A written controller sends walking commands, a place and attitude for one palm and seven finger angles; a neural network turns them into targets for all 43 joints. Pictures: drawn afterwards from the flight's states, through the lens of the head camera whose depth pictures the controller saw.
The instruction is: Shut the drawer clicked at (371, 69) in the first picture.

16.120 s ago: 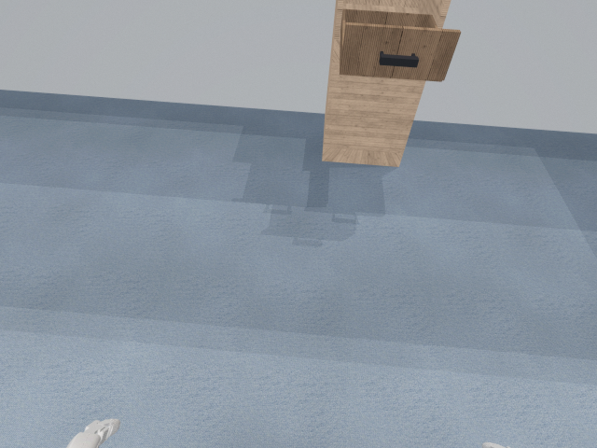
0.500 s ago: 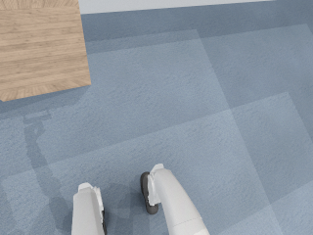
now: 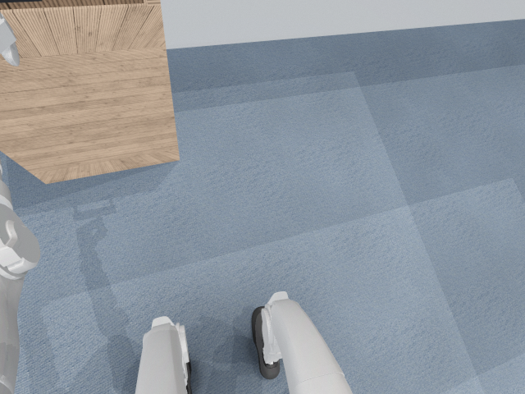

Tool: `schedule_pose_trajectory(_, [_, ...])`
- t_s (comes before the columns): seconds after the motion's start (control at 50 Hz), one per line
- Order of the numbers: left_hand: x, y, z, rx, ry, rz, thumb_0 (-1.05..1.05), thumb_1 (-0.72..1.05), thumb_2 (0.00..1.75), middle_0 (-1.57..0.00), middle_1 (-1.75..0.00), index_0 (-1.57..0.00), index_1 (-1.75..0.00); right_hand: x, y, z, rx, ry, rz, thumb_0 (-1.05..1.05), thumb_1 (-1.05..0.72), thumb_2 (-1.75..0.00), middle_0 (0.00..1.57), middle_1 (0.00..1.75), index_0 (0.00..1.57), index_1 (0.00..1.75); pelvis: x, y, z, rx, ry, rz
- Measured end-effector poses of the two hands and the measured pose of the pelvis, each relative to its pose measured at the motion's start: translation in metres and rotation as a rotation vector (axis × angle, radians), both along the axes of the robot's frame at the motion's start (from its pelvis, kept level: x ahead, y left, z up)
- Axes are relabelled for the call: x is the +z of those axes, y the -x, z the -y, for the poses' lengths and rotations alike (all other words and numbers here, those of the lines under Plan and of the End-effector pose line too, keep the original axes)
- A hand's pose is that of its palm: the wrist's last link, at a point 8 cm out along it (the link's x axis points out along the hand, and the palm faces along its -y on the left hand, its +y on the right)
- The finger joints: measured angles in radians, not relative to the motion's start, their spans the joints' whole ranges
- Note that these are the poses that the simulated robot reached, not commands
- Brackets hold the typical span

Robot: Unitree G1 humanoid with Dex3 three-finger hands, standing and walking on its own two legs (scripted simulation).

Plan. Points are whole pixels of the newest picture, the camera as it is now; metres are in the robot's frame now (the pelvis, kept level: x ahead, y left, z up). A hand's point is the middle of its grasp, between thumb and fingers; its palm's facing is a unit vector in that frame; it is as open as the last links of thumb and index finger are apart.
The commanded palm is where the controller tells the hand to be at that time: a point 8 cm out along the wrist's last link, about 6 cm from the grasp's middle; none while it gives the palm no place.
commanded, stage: draw the hand back to the body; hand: left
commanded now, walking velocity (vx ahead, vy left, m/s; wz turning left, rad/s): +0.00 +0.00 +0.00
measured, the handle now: out of the picture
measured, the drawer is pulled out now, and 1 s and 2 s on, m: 0.00 0.00 0.00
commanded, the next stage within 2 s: step back with the hand held close in 1.44 s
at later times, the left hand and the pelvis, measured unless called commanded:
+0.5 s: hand out of the picture +0.44 +0.25 +0.15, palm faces +0.18 -0.98 -0.04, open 3.3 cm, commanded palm +0.40 +0.28 +0.15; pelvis +0.06 +0.00 +0.07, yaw +2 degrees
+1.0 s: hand out of the picture +0.29 +0.25 +0.23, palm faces +0.39 -0.87 -0.31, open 3.3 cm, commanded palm +0.24 +0.28 +0.25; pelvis +0.05 -0.01 +0.12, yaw +3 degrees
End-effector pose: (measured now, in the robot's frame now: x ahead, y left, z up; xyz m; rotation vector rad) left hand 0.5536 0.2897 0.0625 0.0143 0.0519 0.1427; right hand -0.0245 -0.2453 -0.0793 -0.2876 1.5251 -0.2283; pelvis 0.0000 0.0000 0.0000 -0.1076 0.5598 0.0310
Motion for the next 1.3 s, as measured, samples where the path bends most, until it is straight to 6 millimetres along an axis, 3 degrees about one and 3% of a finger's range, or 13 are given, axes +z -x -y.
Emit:
schedule_pose_trajectory(0.12, [0.001, 0.002, -0.001, 0.008, -0.014, 0.008, 0.01, 0.83, 0.9, -1.4, -1.6, -1.4, -1.6, 0.001, -0.026, 0.008, 0.006, 0.0, 0.03, 0.0, -0.9, -0.9, 0.2, 0.3, 0.2, 0.3, 0.005, -0.013, 0.003, -0.003, -0.008, 0.008])
schedule_pose_trajectory(0.18, [0.011, 0.014, -0.002, 0.007, -0.047, 0.042, 0.01, 0.84, 0.9, -1.4, -1.6, -1.4, -1.6, 0.005, -0.04, 0.009, -0.011, -0.016, 0.054, 0.0, -0.9, -0.9, 0.2, 0.3, 0.2, 0.3, 0.014, -0.021, 0.003, -0.013, -0.016, 0.022])
schedule_pose_trajectory(0.28, [0.034, 0.053, -0.001, -0.021, -0.057, 0.023, 0.01, 0.88, 0.9, -1.39, -1.6, -1.4, -1.6, 0.021, -0.075, 0.005, -0.02, -0.067, 0.142, 0.0, -0.91, -0.9, 0.2, 0.3, 0.2, 0.3, 0.04, -0.038, 0.003, -0.022, -0.032, 0.082])
schedule_pose_trajectory(0.42, [0.07, 0.112, -0.013, 0.049, -0.011, 0.032, 0.01, 0.89, 0.9, -1.4, -1.6, -1.4, -1.6, 0.05, -0.143, 0.007, 0.062, -0.075, 0.348, 0.0, -0.9, -0.9, 0.2, 0.3, 0.2, 0.3, 0.067, -0.056, 0.005, 0.003, -0.048, 0.192])
schedule_pose_trajectory(0.58, [0.097, 0.166, 0.0, -0.021, -0.028, 0.074, 0.01, 0.9, 0.91, -1.4, -1.6, -1.4, -1.6, 0.072, -0.205, 0.007, 0.133, -0.07, 0.56, 0.0, -0.9, -0.9, 0.2, 0.3, 0.2, 0.3, 0.08, -0.056, 0.002, 0.026, -0.062, 0.304])
schedule_pose_trajectory(0.66, [0.105, 0.192, 0.002, 0.042, -0.161, -0.016, 0.01, 0.9, 0.9, -1.4, -1.6, -1.4, -1.6, 0.084, -0.223, -0.001, 0.133, -0.079, 0.63, 0.0, -0.91, -0.9, 0.2, 0.3, 0.2, 0.3, 0.088, -0.053, 0.002, 0.022, -0.084, 0.366])
schedule_pose_trajectory(0.94, [0.174, 0.284, -0.003, 0.253, -0.306, 0.043, 0.01, 0.9, 0.9, -1.4, -1.6, -1.4, -1.6, 0.116, -0.259, -0.038, 0.227, -0.16, 0.793, 0.01, -0.9, -0.9, 0.2, 0.3, 0.2, 0.3, 0.114, -0.05, 0.005, 0.03, -0.112, 0.543])
schedule_pose_trajectory(1.3, [0.246, 0.383, 0.018, 0.303, -0.496, 0.182, 0.01, 0.89, 0.9, -1.4, -1.6, -1.4, -1.6, 0.128, -0.269, -0.033, 0.287, -0.173, 0.885, 0.01, -0.9, -0.9, 0.2, 0.3, 0.2, 0.3, 0.123, -0.052, 0.014, 0.034, -0.115, 0.623])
